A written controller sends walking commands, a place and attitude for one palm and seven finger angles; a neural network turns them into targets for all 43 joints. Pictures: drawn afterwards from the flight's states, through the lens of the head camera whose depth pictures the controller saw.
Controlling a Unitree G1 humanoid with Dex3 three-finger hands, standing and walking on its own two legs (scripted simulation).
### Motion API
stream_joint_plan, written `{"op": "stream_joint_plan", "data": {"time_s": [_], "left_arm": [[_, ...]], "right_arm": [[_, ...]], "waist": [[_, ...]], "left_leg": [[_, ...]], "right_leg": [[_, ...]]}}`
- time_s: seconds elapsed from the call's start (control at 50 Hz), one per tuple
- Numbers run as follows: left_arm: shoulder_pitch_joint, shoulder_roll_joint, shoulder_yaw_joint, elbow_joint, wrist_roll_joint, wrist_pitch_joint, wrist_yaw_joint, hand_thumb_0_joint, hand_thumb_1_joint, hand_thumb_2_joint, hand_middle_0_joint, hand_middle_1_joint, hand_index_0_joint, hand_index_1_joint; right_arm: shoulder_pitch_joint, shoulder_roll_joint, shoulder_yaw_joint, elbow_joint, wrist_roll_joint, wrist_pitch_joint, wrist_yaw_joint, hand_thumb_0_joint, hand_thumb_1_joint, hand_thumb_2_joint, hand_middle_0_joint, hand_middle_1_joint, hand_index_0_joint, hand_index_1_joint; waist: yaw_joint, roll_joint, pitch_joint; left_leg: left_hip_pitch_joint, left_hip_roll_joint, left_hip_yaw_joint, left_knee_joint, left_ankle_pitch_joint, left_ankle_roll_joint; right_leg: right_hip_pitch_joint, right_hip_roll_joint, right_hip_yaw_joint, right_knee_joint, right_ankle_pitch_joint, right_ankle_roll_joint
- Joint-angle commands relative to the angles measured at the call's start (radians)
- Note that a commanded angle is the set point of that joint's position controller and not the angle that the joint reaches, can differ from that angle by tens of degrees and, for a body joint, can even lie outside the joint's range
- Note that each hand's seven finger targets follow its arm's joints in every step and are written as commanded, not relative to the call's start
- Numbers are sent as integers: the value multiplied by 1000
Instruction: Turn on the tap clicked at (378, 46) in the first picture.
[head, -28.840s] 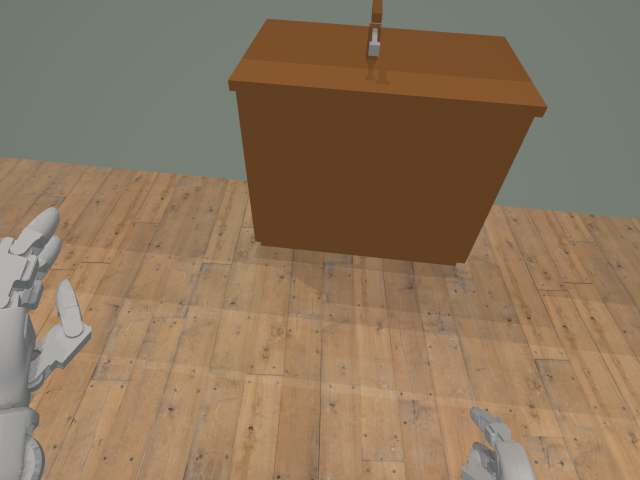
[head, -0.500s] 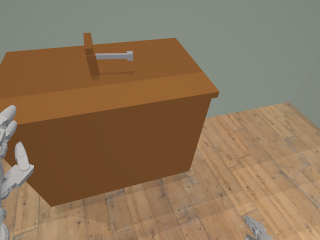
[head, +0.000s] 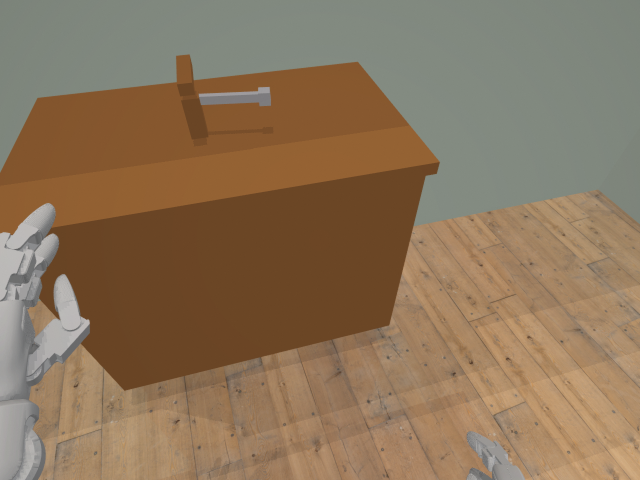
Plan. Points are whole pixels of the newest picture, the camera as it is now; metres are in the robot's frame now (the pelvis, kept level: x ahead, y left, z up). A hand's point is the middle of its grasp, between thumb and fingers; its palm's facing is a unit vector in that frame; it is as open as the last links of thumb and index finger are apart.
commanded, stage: stop stepping back and stand still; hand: left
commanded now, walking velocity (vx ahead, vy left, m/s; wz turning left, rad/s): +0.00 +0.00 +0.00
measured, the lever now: (264, 96) +0.81 +0.18 +0.09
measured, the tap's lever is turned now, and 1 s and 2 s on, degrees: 80 80 80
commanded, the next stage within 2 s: stand and check the lever's angle in 0.10 s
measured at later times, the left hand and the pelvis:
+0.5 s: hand (97, 294) +0.25 +0.24 +0.17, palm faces +0.35 -0.86 -0.36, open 7.4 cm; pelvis +0.03 +0.01 +0.01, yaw -1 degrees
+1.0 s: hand (67, 294) +0.25 +0.27 +0.16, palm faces +0.37 -0.86 -0.34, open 7.4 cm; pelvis +0.03 +0.03 +0.02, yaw -2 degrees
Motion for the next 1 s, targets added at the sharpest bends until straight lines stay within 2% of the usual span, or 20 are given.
{"op": "stream_joint_plan", "data": {"time_s": [0.0,0.02,0.04,0.06,0.1,0.12,0.14,0.16,0.18,0.22,0.26,0.28,0.3,0.34,0.42,0.44,0.58,0.76,0.82,0.98], "left_arm": [[-136,229,143,-266,-12,-76,25,0,900,900,-200,-300,-200,-300],[-118,223,148,-270,-14,-80,31,0,900,900,-200,-300,-200,-300],[-96,209,144,-255,-16,-78,35,0,900,900,-200,-300,-200,-300],[-91,197,137,-275,-18,-86,37,0,900,900,-200,-300,-200,-300],[-79,182,131,-283,-20,-91,42,0,900,900,-200,-300,-200,-300],[-70,185,139,-271,-20,-90,42,0,900,900,-200,-300,-200,-300],[-46,200,153,-241,-19,-89,36,0,900,900,-200,-300,-200,-300],[-34,175,135,-230,-13,-87,32,0,900,900,-200,-300,-200,-300],[-36,169,127,-223,-10,-87,29,0,900,900,-200,-300,-200,-300],[-30,164,114,-218,-11,-88,26,0,900,900,-200,-300,-200,-300],[-22,170,112,-219,-16,-86,24,0,900,900,-200,-300,-200,-300],[-27,165,104,-224,-18,-83,23,0,900,900,-200,-300,-200,-300],[-26,178,115,-226,-19,-82,24,0,900,900,-200,-300,-200,-300],[-30,191,124,-235,-21,-78,25,0,900,900,-200,-300,-200,-300],[-32,193,132,-232,-24,-74,26,0,900,900,-200,-300,-200,-300],[-42,202,135,-247,-24,-74,26,0,900,900,-200,-300,-200,-300],[-24,173,112,-233,-24,-69,24,0,900,900,-200,-300,-200,-300],[-44,175,107,-230,-21,-69,27,0,900,900,-200,-300,-200,-300],[-43,176,111,-215,-20,-71,29,0,900,900,-200,-300,-200,-300],[-37,170,103,-214,-18,-73,30,0,900,900,-200,-300,-200,-300]], "right_arm": [[-126,-117,-61,-168,13,-69,-15,0,-900,-900,200,300,200,300],[-147,-106,-52,-171,10,-63,-22,0,-900,-900,200,300,200,300],[-152,-105,-49,-169,7,-60,-30,0,-900,-900,200,300,200,300],[-155,-111,-49,-175,4,-57,-35,0,-900,-900,200,300,200,300],[-171,-146,-64,-197,5,-56,-41,0,-900,-900,200,300,200,300],[-162,-165,-73,-207,13,-55,-39,0,-900,-900,200,300,200,300],[-154,-147,-69,-197,17,-56,-40,0,-900,-900,200,300,200,300],[-151,-135,-63,-199,15,-56,-40,0,-900,-900,200,300,200,300],[-154,-133,-60,-201,14,-58,-37,0,-900,-900,200,300,200,300],[-149,-136,-65,-204,11,-60,-32,0,-900,-900,200,300,200,300],[-142,-137,-69,-203,11,-61,-28,0,-900,-900,200,300,200,300],[-141,-140,-71,-206,11,-61,-26,0,-900,-900,200,300,200,300],[-144,-138,-69,-207,9,-59,-26,0,-900,-900,200,300,200,300],[-152,-141,-69,-211,8,-55,-28,0,-900,-900,200,300,200,300],[-159,-137,-66,-217,8,-42,-30,0,-900,-900,200,300,200,300],[-163,-140,-66,-220,6,-41,-31,0,-900,-900,200,300,200,300],[-162,-138,-62,-223,5,-35,-30,0,-900,-900,200,300,200,300],[-171,-137,-57,-223,1,-27,-34,0,-900,-900,200,300,200,300],[-171,-139,-58,-224,0,-25,-35,0,-900,-900,200,300,200,300],[-172,-137,-59,-219,-1,-29,-37,0,-900,-900,200,300,200,300]], "waist": [[-22,-173,-79],[-16,-145,-82],[-26,-96,-84],[-21,-23,-93],[-4,115,-58],[5,85,-71],[-6,105,-83],[-12,118,-49],[-11,89,-36],[-13,1,-56],[-14,-40,-93],[-16,-34,-101],[-14,-40,-109],[-12,9,-110],[-7,-13,-119],[-7,19,-119],[-4,15,-137],[-4,43,-108],[-3,25,-102],[-3,33,-116]], "left_leg": [[-2,9,-13,-12,4,6],[81,5,11,-136,36,13],[171,-6,29,-277,104,16],[246,-15,22,-369,135,18],[226,94,-152,-481,85,69],[187,117,-183,-481,109,75],[159,97,-160,-496,49,66],[123,79,-138,-499,29,58],[105,64,-112,-488,30,50],[127,33,-62,-413,116,36],[177,23,-31,-368,225,24],[192,20,-24,-360,252,20],[205,22,-21,-362,275,20],[215,23,-25,-375,316,19],[230,28,-27,-394,335,21],[235,28,-29,-401,353,20],[248,34,-31,-430,384,18],[221,30,-41,-477,286,16],[203,26,-43,-490,230,17],[210,24,-40,-491,250,15]], "right_leg": [[42,-296,341,-272,52,-133],[21,-269,280,-244,47,-112],[-6,-238,233,-203,11,-81],[-25,-180,189,-161,-58,-44],[-55,-64,133,-105,-100,15],[-3,-35,112,-97,-40,34],[21,-35,110,-107,-63,39],[36,-33,105,-124,-49,36],[47,-37,109,-148,-39,34],[61,-68,158,-200,9,20],[69,-101,184,-210,89,9],[66,-108,185,-209,109,7],[67,-108,180,-208,133,9],[76,-103,169,-196,177,11],[89,-83,154,-202,189,22],[93,-82,151,-198,201,20],[121,-63,124,-199,218,29],[106,-51,116,-224,152,32],[107,-46,112,-235,123,33],[117,-46,106,-235,143,35]]}}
